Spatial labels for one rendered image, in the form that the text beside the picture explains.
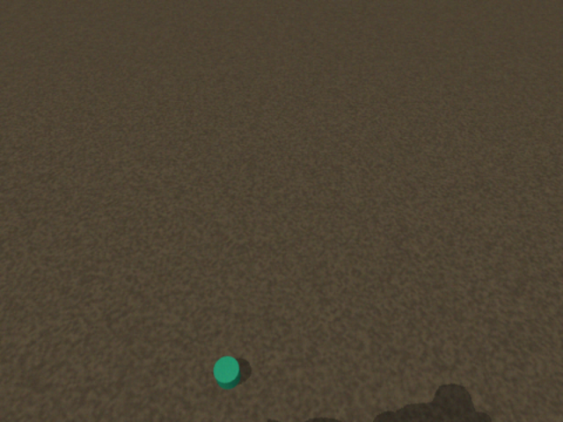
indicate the tin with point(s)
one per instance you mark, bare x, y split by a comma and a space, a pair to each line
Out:
227, 372

